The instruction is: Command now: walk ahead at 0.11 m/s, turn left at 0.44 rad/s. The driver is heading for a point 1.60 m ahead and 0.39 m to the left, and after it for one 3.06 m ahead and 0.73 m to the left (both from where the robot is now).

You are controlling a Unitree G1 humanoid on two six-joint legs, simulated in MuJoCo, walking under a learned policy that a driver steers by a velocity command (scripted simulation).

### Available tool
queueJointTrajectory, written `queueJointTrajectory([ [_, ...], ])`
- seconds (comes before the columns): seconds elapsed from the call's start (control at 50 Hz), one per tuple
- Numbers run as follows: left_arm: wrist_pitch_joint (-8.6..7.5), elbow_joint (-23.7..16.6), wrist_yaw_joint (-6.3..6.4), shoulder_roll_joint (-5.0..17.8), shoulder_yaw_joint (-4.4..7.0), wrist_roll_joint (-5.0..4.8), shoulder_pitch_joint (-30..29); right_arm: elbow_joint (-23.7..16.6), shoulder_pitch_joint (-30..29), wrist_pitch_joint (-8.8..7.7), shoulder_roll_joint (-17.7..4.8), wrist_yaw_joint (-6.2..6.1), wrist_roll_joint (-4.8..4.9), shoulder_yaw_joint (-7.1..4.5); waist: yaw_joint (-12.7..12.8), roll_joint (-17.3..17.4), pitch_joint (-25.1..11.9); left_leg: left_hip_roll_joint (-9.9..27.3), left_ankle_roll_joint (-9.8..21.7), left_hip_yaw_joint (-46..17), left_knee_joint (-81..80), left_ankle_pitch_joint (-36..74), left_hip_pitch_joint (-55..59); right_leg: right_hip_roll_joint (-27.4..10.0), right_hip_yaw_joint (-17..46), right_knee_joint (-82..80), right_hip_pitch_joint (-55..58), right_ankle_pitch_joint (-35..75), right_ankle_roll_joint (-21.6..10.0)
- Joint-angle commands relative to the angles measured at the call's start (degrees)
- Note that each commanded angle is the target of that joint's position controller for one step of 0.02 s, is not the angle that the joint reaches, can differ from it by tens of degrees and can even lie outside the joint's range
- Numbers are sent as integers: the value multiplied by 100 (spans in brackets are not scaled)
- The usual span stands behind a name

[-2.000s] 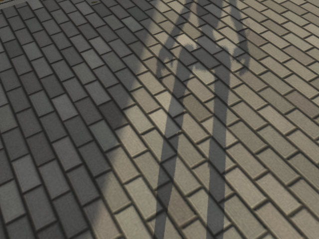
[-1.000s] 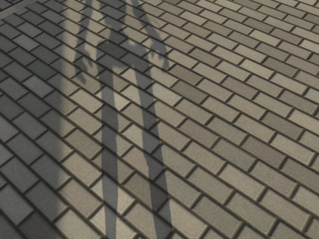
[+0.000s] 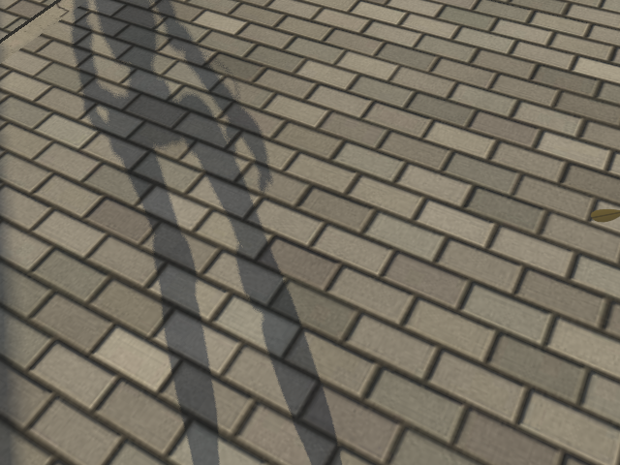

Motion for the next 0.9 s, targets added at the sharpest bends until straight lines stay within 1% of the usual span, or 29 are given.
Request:
queueJointTrajectory([
  [0.02,-40,-202,72,691,198,24,269,-203,677,183,-240,40,-45,-116,-39,-815,-871,156,-131,-24,284,325,-40,-1570,860,-1038,604,2600,-950],
  [0.1,22,-154,64,776,251,70,229,-515,97,334,-195,137,-59,-72,51,-996,-733,313,-80,106,-806,697,35,-1555,499,-1226,375,888,-890],
  [0.14,83,-141,40,903,301,84,261,-683,-173,369,-228,202,-48,-47,145,-1037,-739,296,-22,237,-1337,678,297,-1613,418,-1211,305,317,-870],
  [0.2,182,-95,-3,1114,388,91,405,-893,-393,357,-338,233,-19,-52,256,-999,-775,227,90,416,-1919,429,582,-1818,432,-1022,408,-81,-811],
  [0.24,245,-86,-15,1240,442,46,354,-950,-295,300,-332,235,-12,-51,146,-871,-777,134,229,524,-2735,665,1062,-1810,279,-651,318,-276,-575],
  [0.26,289,-41,-24,1216,458,56,461,-891,-104,246,-396,218,-16,-72,83,-613,-777,48,324,435,-3322,925,1490,-1695,92,-260,93,-468,-296],
  [0.28,357,22,-60,1036,449,86,725,-869,49,170,-665,170,-52,-130,73,293,-609,537,463,-515,-4426,1012,1672,-1289,-327,731,-282,-1092,134],
  [0.3,417,-314,-76,533,322,42,812,-1111,-105,133,-1514,110,-57,-299,256,1923,-371,2217,1071,-2984,-4970,2096,1829,-204,-657,2092,-1683,-2898,659],
  [0.32,502,-441,-3,825,356,102,65,-1003,292,162,-1605,32,-85,-395,-243,1098,-206,2304,1609,-2900,-5026,2506,1271,-45,311,2985,-1743,-2806,621],
  [0.34,532,-445,-13,784,361,13,84,-969,86,177,-1355,-23,-69,-323,24,773,-149,1915,1545,-2388,-4962,2331,1113,-118,616,3233,-1651,-2266,593],
  [0.36,496,-345,-39,807,376,-47,252,-1048,-378,195,-1118,-34,-18,-253,267,621,-92,1489,1308,-1918,-4946,2092,1025,-153,727,3178,-1537,-1674,538],
  [0.38,455,-256,-50,887,411,4,394,-1156,-724,196,-1012,-25,2,-223,389,665,-230,1190,1164,-1663,-4860,2255,1158,-82,702,3237,-1479,-1347,494],
  [0.4,441,-152,-73,949,438,88,582,-1237,-846,179,-874,-18,36,-187,413,639,-425,1047,1173,-1487,-4748,2741,1298,-27,652,3404,-1373,-1195,496],
  [0.42,442,-141,-93,949,452,99,620,-1252,-768,158,-800,6,61,-164,392,474,-616,1032,1199,-1484,-4660,3095,1441,18,669,3504,-1303,-1195,511],
  [0.44,450,-169,-104,895,444,76,592,-1233,-648,134,-823,24,76,-174,358,339,-697,1046,1230,-1531,-4611,3261,1584,27,702,3477,-1319,-1205,537],
  [0.46,463,-213,-102,836,428,49,529,-1209,-532,115,-875,30,79,-195,310,298,-703,1062,1260,-1617,-4585,3277,1719,27,738,3351,-1380,-1220,564],
  [0.5,491,-305,-77,780,399,22,371,-1175,-333,107,-942,17,58,-227,191,403,-639,1082,1320,-1840,-4570,3066,1911,40,790,2950,-1480,-1297,600],
  [0.56,496,-425,-42,799,376,9,200,-1178,-173,130,-1008,9,16,-261,52,511,-615,1111,1416,-2190,-4532,2748,1939,109,854,2408,-1333,-1483,588],
  [0.62,453,-530,-16,793,345,-32,143,-1215,-212,152,-1106,41,-17,-302,27,491,-653,1058,1428,-2453,-4406,2869,1732,244,866,1919,-888,-1632,513],
  [0.7,381,-544,27,821,318,-111,489,-1262,-498,177,-1086,87,-19,-307,182,564,-816,929,1208,-2709,-4222,3351,1468,418,809,1031,28,-1619,339],
  [0.74,318,-452,72,743,291,-85,886,-1256,-724,198,-981,65,56,-264,462,452,-819,630,823,-2588,-3970,2973,1016,409,731,-392,1006,-744,219],
  [0.76,278,-477,115,1009,339,-5,881,-1271,-625,181,-766,36,89,-199,396,-31,-797,296,488,-2309,-3599,2035,559,-227,1357,-1031,1440,-767,75],
  [0.78,269,-656,125,1475,393,75,574,-1322,-332,153,-368,24,113,-95,164,-1294,-798,-562,165,-1311,-2565,395,-213,-1649,2973,-1564,1778,-635,-373],
  [0.8,292,-644,63,1619,451,88,499,-1292,-462,169,-829,-23,-42,-213,305,-1382,-548,-847,88,-762,-1554,-614,-245,-2128,3383,-1434,908,187,-1022],
  [0.82,274,-648,19,1290,365,50,433,-1214,-419,181,-934,-20,-76,-256,195,-938,-434,-664,66,-977,-920,-441,-57,-1951,3122,-1370,667,525,-1167],
  [0.84,254,-652,-10,1015,289,-2,134,-1071,-320,197,-870,10,-47,-253,35,-721,-288,-598,26,-999,-645,-71,39,-1563,2556,-1294,540,632,-1008],
  [0.86,248,-687,-15,933,263,9,-64,-973,-206,217,-818,38,-23,-243,-43,-812,-295,-612,-35,-935,-499,193,74,-1206,2091,-1209,620,848,-806],
  [0.88,229,-669,8,914,251,0,-71,-917,-141,236,-760,71,-27,-222,-30,-1010,-358,-611,-101,-883,-498,289,26,-1050,1853,-1113,846,1269,-746],
  [0.9,220,-625,11,894,243,-4,29,-868,-147,246,-702,86,-19,-190,40,-1016,-423,-609,-175,-818,-654,282,40,-948,1673,-1008,1056,1654,-731],
])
